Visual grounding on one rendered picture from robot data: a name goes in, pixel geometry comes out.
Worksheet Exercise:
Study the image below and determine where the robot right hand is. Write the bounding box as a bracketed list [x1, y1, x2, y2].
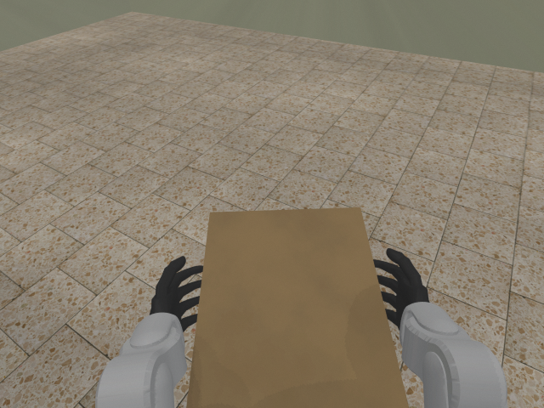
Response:
[373, 248, 430, 330]

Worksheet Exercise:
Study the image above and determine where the carton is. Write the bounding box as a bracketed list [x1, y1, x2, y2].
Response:
[186, 207, 409, 408]

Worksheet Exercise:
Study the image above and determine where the robot left hand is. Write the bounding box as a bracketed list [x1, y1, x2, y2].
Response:
[150, 256, 203, 332]

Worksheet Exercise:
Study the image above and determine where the left robot forearm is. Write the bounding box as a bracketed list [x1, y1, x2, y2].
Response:
[95, 313, 187, 408]

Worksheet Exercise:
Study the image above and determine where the right robot forearm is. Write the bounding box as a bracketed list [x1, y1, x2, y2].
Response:
[399, 302, 507, 408]

